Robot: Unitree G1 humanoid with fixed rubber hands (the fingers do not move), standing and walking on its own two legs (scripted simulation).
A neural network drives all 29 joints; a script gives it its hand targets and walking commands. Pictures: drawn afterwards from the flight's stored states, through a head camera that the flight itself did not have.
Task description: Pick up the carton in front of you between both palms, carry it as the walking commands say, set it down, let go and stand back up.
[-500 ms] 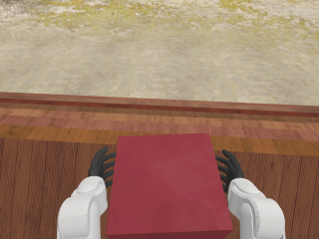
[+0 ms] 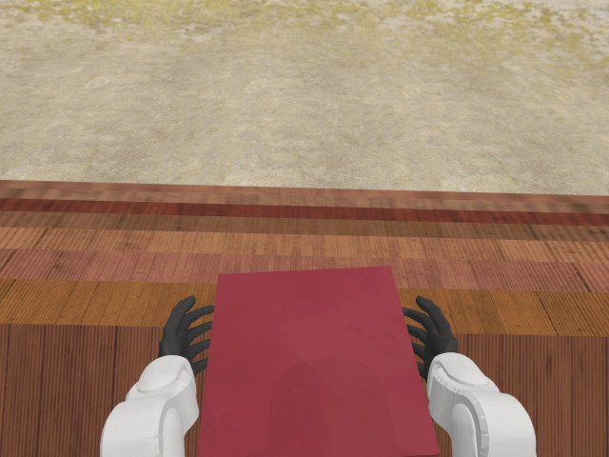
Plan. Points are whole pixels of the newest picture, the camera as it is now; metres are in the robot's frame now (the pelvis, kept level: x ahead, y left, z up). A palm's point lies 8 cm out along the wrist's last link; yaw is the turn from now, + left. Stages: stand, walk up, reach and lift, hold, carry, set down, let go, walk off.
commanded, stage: carry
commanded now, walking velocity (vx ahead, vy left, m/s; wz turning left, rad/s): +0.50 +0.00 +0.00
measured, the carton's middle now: (309, 389) +0.22 +0.00 -0.01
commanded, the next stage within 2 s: none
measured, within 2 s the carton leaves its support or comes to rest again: neither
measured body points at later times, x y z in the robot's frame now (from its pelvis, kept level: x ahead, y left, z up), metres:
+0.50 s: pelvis +0.33 -0.04 -0.01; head +0.36 -0.06 +0.43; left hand +0.63 +0.14 +0.07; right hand +0.66 -0.17 +0.05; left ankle +0.18 +0.08 -0.62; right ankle +0.41 -0.10 -0.73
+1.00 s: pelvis +0.63 -0.01 -0.02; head +0.67 -0.01 +0.43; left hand +0.97 +0.14 +0.05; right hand +0.95 -0.17 +0.05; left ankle +0.63 +0.05 -0.73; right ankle +0.58 -0.13 -0.65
